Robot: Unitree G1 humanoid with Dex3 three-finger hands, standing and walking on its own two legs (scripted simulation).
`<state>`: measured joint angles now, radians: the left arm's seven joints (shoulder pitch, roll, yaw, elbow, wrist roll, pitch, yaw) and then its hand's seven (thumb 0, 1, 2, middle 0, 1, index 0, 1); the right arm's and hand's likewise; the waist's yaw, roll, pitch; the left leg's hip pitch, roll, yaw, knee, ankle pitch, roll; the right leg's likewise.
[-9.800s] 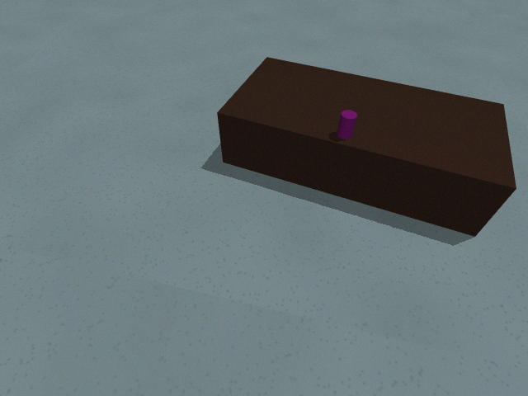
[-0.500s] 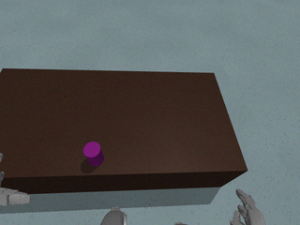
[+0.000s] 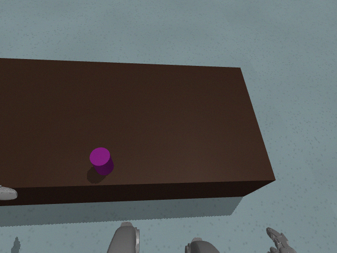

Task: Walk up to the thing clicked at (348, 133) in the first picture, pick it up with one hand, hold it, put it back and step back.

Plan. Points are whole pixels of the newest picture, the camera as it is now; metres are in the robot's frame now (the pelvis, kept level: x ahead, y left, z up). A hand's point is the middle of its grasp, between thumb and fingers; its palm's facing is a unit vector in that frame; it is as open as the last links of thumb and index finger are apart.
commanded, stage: go down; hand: left
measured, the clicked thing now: (102, 161) +0.43 +0.23 -0.32
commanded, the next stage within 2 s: none
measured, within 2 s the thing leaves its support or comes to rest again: neither
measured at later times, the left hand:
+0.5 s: hand out of the picture +0.33 +0.40 -0.02, palm faces +0.25 -0.96 -0.15, open 17.2 cm
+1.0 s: hand out of the picture +0.35 +0.41 -0.02, palm faces +0.25 -0.96 -0.12, open 17.2 cm
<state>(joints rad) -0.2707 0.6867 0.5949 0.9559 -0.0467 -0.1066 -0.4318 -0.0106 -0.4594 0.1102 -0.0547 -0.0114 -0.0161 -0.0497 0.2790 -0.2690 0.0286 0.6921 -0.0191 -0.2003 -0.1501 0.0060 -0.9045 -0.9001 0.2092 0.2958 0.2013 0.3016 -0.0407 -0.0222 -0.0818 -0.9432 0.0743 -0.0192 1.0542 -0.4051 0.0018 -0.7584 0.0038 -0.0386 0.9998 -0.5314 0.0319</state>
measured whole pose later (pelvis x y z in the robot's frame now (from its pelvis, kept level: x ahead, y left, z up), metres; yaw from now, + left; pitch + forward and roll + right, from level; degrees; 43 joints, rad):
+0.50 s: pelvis +0.00 +0.01 -0.01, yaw -1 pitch +20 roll -5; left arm -0.40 0.78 0.66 1.10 -0.06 -0.21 -0.50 -0.01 -0.43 0.09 -0.05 0.00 -0.01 -0.03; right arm 0.28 -0.28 0.05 0.70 -0.03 -0.16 -0.14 0.00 -0.91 -0.90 0.21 0.30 0.20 0.30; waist -0.06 -0.03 -0.08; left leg -1.03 0.08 -0.02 1.09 -0.42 0.01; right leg -0.83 0.01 -0.04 1.02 -0.53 0.04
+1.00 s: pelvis +0.00 +0.01 -0.02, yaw -1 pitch +22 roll -6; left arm -0.46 0.83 0.70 1.13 -0.08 -0.24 -0.55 -0.01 -0.46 0.10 -0.05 -0.01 -0.01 -0.04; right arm 0.25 -0.28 0.07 0.69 -0.04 -0.14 -0.15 0.00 -0.91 -0.90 0.21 0.30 0.20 0.30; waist -0.07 -0.03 -0.09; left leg -1.10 0.08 -0.04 1.15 -0.44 0.01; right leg -0.90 0.01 -0.05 1.07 -0.56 0.04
